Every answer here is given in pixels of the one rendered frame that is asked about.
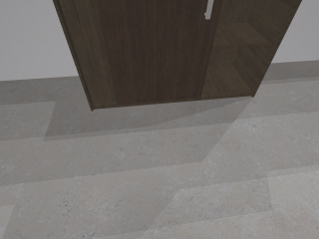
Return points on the wardrobe door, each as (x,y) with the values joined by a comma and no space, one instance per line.
(158,50)
(88,39)

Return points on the handle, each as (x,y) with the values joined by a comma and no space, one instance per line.
(73,10)
(207,14)

